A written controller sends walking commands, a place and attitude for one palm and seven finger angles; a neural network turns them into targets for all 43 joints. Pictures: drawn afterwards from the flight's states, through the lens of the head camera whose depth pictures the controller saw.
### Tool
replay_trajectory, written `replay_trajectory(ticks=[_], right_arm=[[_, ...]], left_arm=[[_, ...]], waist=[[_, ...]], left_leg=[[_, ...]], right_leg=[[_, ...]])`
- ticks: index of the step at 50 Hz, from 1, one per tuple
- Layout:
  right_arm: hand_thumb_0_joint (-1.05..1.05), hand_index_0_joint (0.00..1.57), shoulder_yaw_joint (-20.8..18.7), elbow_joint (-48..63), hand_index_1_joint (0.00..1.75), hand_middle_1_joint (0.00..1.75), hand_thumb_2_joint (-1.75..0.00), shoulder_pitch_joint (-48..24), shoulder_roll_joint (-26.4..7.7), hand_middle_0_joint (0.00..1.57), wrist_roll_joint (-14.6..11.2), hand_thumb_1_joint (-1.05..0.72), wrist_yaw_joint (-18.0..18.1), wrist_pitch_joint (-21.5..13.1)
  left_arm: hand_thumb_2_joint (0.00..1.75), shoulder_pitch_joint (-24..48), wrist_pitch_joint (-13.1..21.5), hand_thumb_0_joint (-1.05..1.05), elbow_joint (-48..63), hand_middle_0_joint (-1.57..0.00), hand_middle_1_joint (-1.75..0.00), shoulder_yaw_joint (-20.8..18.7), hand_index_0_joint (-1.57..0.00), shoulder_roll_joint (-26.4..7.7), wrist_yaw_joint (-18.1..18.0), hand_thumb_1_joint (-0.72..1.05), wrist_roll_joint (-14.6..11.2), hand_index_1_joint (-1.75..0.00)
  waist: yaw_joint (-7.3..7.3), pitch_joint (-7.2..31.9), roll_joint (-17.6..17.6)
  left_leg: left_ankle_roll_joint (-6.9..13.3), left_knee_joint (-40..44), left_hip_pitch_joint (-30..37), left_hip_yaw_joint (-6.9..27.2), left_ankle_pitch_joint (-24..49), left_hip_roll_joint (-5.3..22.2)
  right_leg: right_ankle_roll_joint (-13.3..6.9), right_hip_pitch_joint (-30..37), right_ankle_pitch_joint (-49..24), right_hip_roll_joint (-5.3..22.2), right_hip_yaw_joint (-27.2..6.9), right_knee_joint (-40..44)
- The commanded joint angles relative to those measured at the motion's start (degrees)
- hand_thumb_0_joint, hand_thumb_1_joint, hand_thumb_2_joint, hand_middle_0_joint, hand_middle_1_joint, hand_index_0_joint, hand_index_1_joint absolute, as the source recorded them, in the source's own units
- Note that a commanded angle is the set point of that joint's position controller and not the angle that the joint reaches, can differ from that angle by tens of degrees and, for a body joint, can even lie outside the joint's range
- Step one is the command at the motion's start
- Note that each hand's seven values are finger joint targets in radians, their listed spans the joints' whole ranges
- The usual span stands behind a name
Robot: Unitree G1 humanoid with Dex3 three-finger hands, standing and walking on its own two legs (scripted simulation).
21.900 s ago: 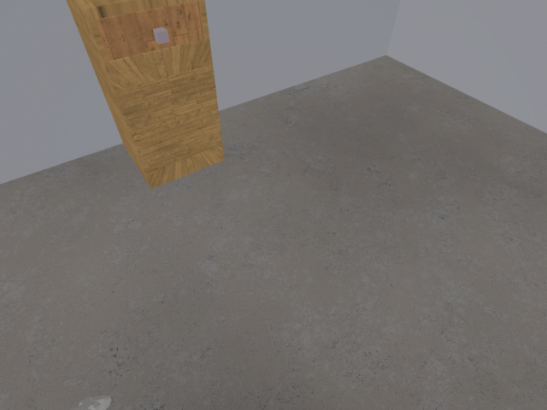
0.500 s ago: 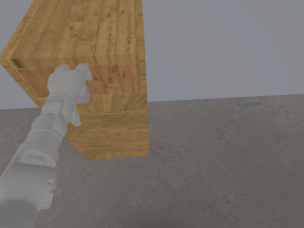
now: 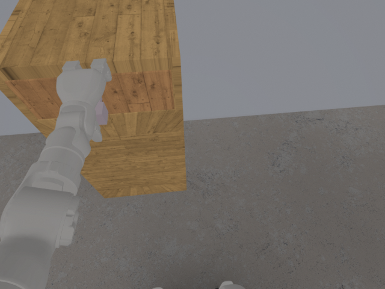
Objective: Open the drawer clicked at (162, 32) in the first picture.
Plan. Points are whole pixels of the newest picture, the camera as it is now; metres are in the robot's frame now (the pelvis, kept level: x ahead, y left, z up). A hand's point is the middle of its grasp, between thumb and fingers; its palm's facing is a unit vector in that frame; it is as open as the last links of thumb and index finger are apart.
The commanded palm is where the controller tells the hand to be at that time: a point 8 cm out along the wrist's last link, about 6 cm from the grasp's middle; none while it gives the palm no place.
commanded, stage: re-aim the fingers above the handle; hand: left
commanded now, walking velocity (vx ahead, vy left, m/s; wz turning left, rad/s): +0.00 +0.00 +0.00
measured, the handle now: (97, 107) +0.55 +0.21 +0.00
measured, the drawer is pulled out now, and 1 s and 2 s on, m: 0.00 0.00 0.00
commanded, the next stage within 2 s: lower the fingers behind the handle in 0.96 s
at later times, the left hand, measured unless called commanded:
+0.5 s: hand (77, 103) +0.51 +0.22 +0.07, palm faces +0.05 +0.04 -1.00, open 13.8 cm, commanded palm +0.48 +0.21 +0.12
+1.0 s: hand (64, 115) +0.48 +0.25 +0.06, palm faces -0.11 +0.05 -0.99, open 13.8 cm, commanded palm +0.47 +0.21 +0.12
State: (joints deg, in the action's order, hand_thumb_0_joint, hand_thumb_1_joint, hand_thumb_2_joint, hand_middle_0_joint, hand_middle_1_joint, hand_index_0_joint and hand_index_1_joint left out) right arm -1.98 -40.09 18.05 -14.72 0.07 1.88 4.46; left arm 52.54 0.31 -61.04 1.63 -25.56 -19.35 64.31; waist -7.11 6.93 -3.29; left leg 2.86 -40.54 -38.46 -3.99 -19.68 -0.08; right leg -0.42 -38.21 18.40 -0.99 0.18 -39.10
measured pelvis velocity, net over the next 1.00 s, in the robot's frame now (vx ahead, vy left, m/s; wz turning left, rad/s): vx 0.01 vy -0.02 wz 0.01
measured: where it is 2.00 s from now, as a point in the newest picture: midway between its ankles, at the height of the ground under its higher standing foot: outside the picture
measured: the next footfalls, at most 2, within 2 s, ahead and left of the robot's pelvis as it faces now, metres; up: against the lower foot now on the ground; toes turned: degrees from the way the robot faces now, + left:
none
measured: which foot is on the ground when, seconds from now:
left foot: down 0.00-1.00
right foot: down 0.00-1.00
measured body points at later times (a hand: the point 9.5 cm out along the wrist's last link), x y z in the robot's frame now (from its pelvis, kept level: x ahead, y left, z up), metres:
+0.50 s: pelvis +0.01 +0.00 +0.00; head +0.10 -0.02 +0.44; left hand +0.50 +0.22 +0.12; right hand +0.04 -0.28 -0.14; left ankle -0.01 +0.09 -0.71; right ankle -0.01 -0.12 -0.71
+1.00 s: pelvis +0.01 -0.02 +0.00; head +0.10 -0.03 +0.44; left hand +0.48 +0.25 +0.11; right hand +0.04 -0.29 -0.14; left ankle -0.01 +0.08 -0.71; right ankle -0.01 -0.12 -0.71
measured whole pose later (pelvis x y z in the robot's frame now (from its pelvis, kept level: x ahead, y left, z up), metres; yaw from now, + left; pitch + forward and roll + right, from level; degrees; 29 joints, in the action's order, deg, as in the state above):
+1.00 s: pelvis +0.01 -0.02 +0.00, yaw +0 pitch +17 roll -1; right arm -2.4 -39.9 18.6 -15.1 -1.2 2.1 6.6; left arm 49.4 -7.5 -62.4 2.8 -30.0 -12.9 60.2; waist -5.1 6.8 -4.1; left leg 1.7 -38.6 -36.5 -3.1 -19.5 0.7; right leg -1.4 -36.2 18.4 -1.9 0.8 -37.3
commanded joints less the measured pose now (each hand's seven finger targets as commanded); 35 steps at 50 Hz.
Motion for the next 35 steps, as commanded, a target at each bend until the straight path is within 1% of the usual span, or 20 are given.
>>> replay_trajectory(ticks=[1,3,6,7,10,11,12,13,15,16,17,18,19,20,22,25,28,30,33,35], right_arm=[[0.00,0.20,-3.09,3.60,0.30,0.30,-0.90,7.29,-9.10,0.20,-0.12,-0.90,0.45,-0.13],[0.00,0.20,-3.72,3.89,0.30,0.30,-0.90,8.35,-9.35,0.20,-0.50,-0.90,0.63,-0.15],[0.00,0.20,-4.67,3.65,0.30,0.30,-0.90,8.98,-9.36,0.20,-0.36,-0.90,1.18,-0.36],[0.00,0.20,-4.92,3.31,0.30,0.30,-0.90,9.10,-9.52,0.20,-0.27,-0.90,1.52,-0.28],[0.00,0.20,-4.80,2.57,0.30,0.30,-0.90,9.12,-8.91,0.20,0.14,-0.90,2.26,-0.58],[0.00,0.20,-4.73,2.13,0.30,0.30,-0.90,9.25,-8.36,0.20,0.23,-0.90,2.27,-0.71],[0.00,0.20,-4.76,1.52,0.30,0.30,-0.90,9.74,-8.66,0.20,0.23,-0.90,2.14,-0.60],[0.00,0.20,-4.45,1.58,0.30,0.30,-0.90,9.69,-8.18,0.20,0.47,-0.90,1.86,-0.68],[0.00,0.20,-4.07,1.09,0.30,0.30,-0.90,9.45,-8.56,0.20,0.64,-0.90,1.35,-0.45],[0.00,0.20,-3.81,1.36,0.30,0.30,-0.90,8.95,-7.84,0.20,0.87,-0.90,0.94,-0.58],[0.00,0.20,-3.67,1.18,0.30,0.30,-0.90,8.58,-8.12,0.20,0.83,-0.90,0.49,-0.53],[0.00,0.20,-3.45,1.88,0.30,0.30,-0.90,7.82,-7.93,0.20,0.95,-0.90,0.02,-0.53],[0.00,0.20,-3.48,1.94,0.30,0.30,-0.90,7.45,-8.38,0.20,1.10,-0.90,-0.41,-0.36],[0.00,0.20,-3.38,1.95,0.30,0.30,-0.90,7.15,-8.61,0.20,1.19,-0.90,-0.65,-0.08],[0.00,0.20,-3.55,2.72,0.30,0.30,-0.90,7.45,-8.82,0.20,0.50,-0.90,-0.97,0.52],[0.00,0.20,-4.16,3.40,0.30,0.30,-0.90,7.70,-9.50,0.20,-0.48,-0.90,-0.31,1.23],[0.00,0.20,-4.41,3.92,0.30,0.30,-0.90,6.72,-9.70,0.20,-0.83,-0.90,1.25,1.07],[0.00,0.20,-4.48,3.78,0.30,0.30,-0.90,6.55,-9.25,0.20,-0.44,-0.90,2.38,0.42],[0.00,0.20,-4.22,2.90,0.30,0.30,-0.90,7.58,-8.26,0.20,0.13,-0.90,3.07,-0.36],[0.00,0.20,-4.00,2.48,0.30,0.30,-0.90,7.91,-7.96,0.20,0.34,-0.90,2.69,-0.20]], left_arm=[[0.30,22.16,-7.00,0.00,4.43,-0.30,-1.20,-3.03,-0.30,-17.74,-0.71,-0.50,-0.65,-1.20],[0.30,22.15,-6.93,0.00,5.92,-0.30,-1.20,-0.45,-0.30,-14.59,2.97,-0.50,-2.53,-1.20],[0.30,25.02,-2.33,0.00,14.09,-0.30,-1.20,5.53,-0.30,-7.49,8.97,-0.50,-5.89,-1.20],[0.30,24.34,-0.15,0.00,16.39,-0.30,-1.20,4.42,-0.30,-8.74,10.32,-0.50,-6.26,-1.20],[0.30,28.97,6.49,0.00,24.17,-0.30,-1.20,5.84,-0.30,-7.89,11.67,-0.50,-6.63,-1.20],[0.30,28.11,7.87,0.00,23.20,-0.30,-1.20,5.19,-0.30,-7.91,10.69,-0.50,-6.13,-1.20],[0.30,28.57,8.85,0.00,23.52,-0.30,-1.20,1.94,-0.30,-11.39,9.25,-0.50,-5.54,-1.20],[0.30,27.94,9.59,0.00,23.22,-0.30,-1.20,0.08,-0.30,-12.63,7.40,-0.50,-4.86,-1.20],[0.30,27.64,8.70,0.00,21.07,-0.30,-1.20,-6.01,-0.30,-19.53,3.11,-0.50,-3.57,-1.20],[0.30,26.29,7.29,0.00,17.85,-0.30,-1.20,-5.22,-0.30,-17.28,0.77,-0.50,-2.64,-1.20],[0.30,24.53,5.34,0.00,16.13,-0.30,-1.20,-7.88,-0.30,-19.62,-1.30,-0.50,-2.25,-1.20],[0.30,22.72,2.90,0.00,14.33,-0.30,-1.20,-6.44,-0.30,-17.72,-2.80,-0.50,-1.61,-1.20],[0.30,22.36,0.35,0.00,13.08,-0.30,-1.20,-7.24,-0.30,-19.02,-4.04,-0.50,-1.25,-1.20],[0.30,21.34,-2.13,0.00,10.63,-0.30,-1.20,-7.48,-0.30,-19.70,-4.34,-0.50,-0.82,-1.20],[0.30,19.43,-6.67,0.00,7.71,-0.30,-1.20,-4.57,-0.30,-17.46,-3.04,-0.50,-0.77,-1.20],[0.30,21.49,-9.20,0.00,7.41,-0.30,-1.20,1.41,-0.30,-11.89,3.02,-0.50,-3.16,-1.20],[0.30,24.52,-5.18,0.00,13.55,-0.30,-1.20,6.30,-0.30,-7.66,10.03,-0.50,-6.32,-1.20],[0.30,29.02,0.72,0.00,21.03,-0.30,-1.20,8.19,-0.30,-6.39,13.01,-0.50,-7.40,-1.20],[0.30,27.79,8.01,0.00,24.85,-0.30,-1.20,3.95,-0.30,-10.19,12.21,-0.50,-6.54,-1.20],[0.30,27.02,9.94,0.00,24.61,-0.30,-1.20,-1.05,-0.30,-15.15,8.74,-0.50,-5.27,-1.20]], waist=[[1.92,26.06,3.53],[0.93,28.01,4.07],[-1.78,27.61,3.09],[-1.60,26.41,3.30],[-2.24,22.98,-0.82],[-1.73,21.61,-3.11],[-1.15,20.37,-3.62],[0.28,22.18,-5.76],[1.84,22.14,-6.14],[1.61,21.82,-5.22],[2.73,22.01,-4.72],[3.16,23.22,-4.94],[3.27,24.21,-4.41],[3.61,25.85,-3.00],[3.43,27.91,0.53],[0.26,28.47,4.94],[-2.36,24.18,6.33],[-3.61,22.56,3.82],[-1.37,22.43,-2.51],[0.48,22.58,-4.77]], left_leg=[[-0.78,3.00,13.95,2.08,24.46,-0.53],[-0.41,3.04,17.49,2.22,27.02,-0.14],[0.19,2.68,23.91,3.38,29.74,0.44],[0.31,2.53,24.65,3.94,29.96,0.36],[-0.04,2.18,26.93,5.17,30.88,0.30],[-0.18,1.90,26.97,5.27,30.94,0.19],[-0.86,1.69,26.52,6.00,31.26,0.33],[-1.23,1.36,26.11,6.10,32.63,0.21],[-2.06,1.07,22.52,6.17,32.29,-0.18],[-1.95,0.82,20.60,6.13,31.56,-0.29],[-2.17,0.84,18.66,5.62,31.10,-0.32],[-2.11,0.73,17.31,4.95,31.34,-0.63],[-1.98,0.77,16.76,4.13,30.08,-0.56],[-1.85,0.71,15.78,3.62,30.98,-0.70],[-1.38,1.23,15.02,2.38,30.07,-0.62],[-0.41,2.17,17.04,1.90,28.35,-0.52],[0.67,3.35,19.53,2.37,23.99,-0.81],[0.98,3.17,22.20,3.27,23.74,-0.98],[0.40,2.17,24.89,4.54,26.91,-1.00],[-0.41,1.26,23.59,4.68,28.88,-1.10]], right_leg=[[-1.15,14.59,-21.05,-2.26,1.44,2.75],[-0.73,15.43,-22.83,-2.23,1.15,3.94],[-0.19,12.75,-22.45,-2.25,0.62,6.11],[-0.28,11.87,-21.92,-2.45,0.62,6.24],[-0.79,7.40,-19.05,-2.47,0.83,6.17],[-0.98,5.76,-17.63,-2.54,0.84,5.94],[-1.43,4.15,-17.10,-2.83,1.32,4.98],[-1.65,4.50,-16.66,-2.72,1.40,4.09],[-2.37,5.09,-16.82,-3.02,1.97,2.42],[-2.21,4.87,-16.22,-2.92,2.41,1.66],[-2.44,5.76,-16.99,-2.96,2.66,0.93],[-2.38,7.00,-17.84,-2.89,2.74,0.51],[-2.31,8.07,-18.64,-2.85,2.68,0.57],[-2.23,10.40,-20.44,-2.80,2.61,0.43],[-1.65,14.32,-23.61,-2.63,1.98,1.25],[-0.72,17.25,-26.22,-2.29,0.95,4.14],[0.06,16.20,-24.25,-1.97,0.29,6.98],[-0.12,13.74,-22.53,-1.82,-0.13,7.47],[-1.02,9.80,-20.18,-1.99,0.07,5.76],[-1.68,8.77,-20.08,-2.34,0.48,4.25]])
